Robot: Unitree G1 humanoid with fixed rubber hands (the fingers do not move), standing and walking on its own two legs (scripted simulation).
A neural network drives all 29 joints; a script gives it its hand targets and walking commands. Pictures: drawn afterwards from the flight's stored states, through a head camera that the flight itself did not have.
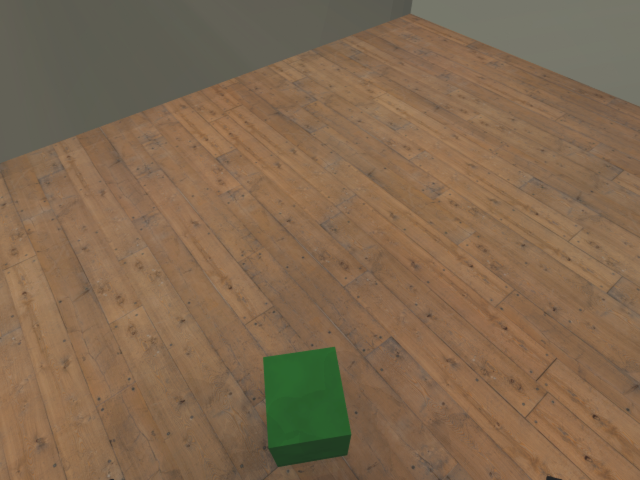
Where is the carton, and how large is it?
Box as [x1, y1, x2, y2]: [263, 347, 350, 466]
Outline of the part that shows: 334,347 263,357 268,447 278,466 339,456 347,453 350,438 350,430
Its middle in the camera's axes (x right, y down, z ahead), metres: -0.04 +0.46 +1.07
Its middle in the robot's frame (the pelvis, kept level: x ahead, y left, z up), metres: +0.42 +0.04 -0.65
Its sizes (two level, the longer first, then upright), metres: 0.225 0.198 0.232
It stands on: the floor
